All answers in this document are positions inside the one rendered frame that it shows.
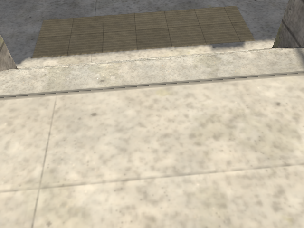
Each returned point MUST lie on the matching stairs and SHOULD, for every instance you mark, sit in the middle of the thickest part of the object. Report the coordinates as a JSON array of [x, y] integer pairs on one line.
[[149, 59]]

